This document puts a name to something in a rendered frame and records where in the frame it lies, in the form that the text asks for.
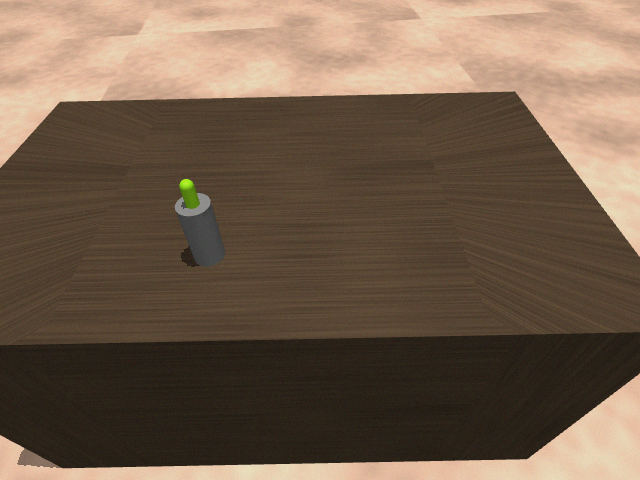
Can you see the bottle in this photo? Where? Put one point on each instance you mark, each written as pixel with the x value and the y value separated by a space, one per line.
pixel 197 218

